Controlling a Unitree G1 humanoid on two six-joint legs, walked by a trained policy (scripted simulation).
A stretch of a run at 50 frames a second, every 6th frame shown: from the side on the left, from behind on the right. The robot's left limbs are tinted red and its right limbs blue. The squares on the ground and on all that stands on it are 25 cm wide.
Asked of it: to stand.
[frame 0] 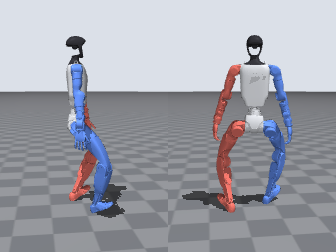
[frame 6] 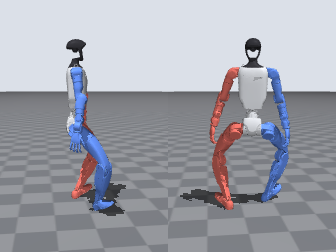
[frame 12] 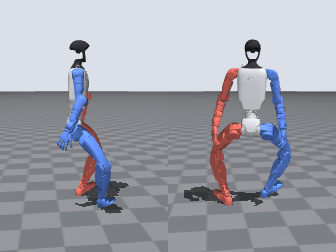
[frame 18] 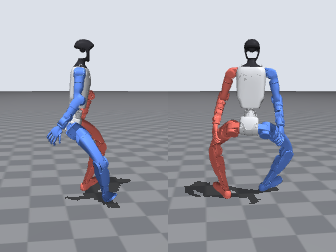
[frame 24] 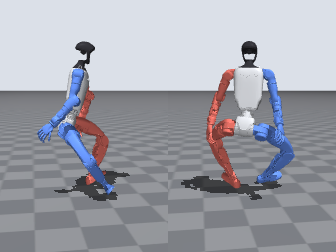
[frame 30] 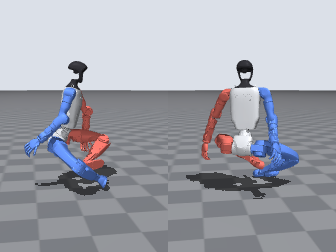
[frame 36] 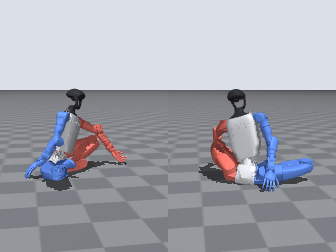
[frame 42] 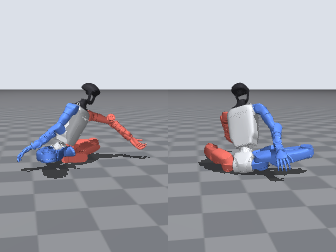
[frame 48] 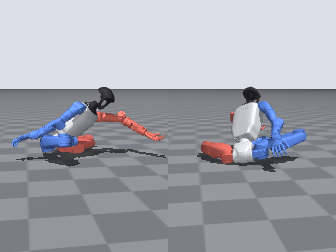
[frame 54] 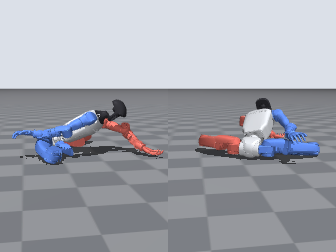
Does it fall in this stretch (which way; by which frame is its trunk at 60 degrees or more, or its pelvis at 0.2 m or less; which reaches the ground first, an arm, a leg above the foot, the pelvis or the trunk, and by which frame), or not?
yes: goes over forward; its pelvis at 0.2 m or less by frame 36; the pelvis reaches the ground first, by frame 36
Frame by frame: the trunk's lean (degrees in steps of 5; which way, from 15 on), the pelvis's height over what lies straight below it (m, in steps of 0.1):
0: 0, 0.7
6: 0, 0.7
12: 0, 0.7
18: 5, 0.6
24: 10, 0.6
30: 10, 0.4
36: 15 forward and to its left, 0.1
42: 25 forward, 0.1
48: 45 forward, 0.1
54: 65 forward, 0.1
